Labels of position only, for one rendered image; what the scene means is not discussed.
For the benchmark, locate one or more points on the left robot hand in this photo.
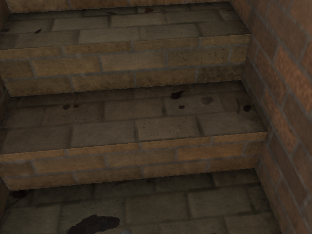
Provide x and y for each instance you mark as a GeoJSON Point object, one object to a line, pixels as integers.
{"type": "Point", "coordinates": [93, 224]}

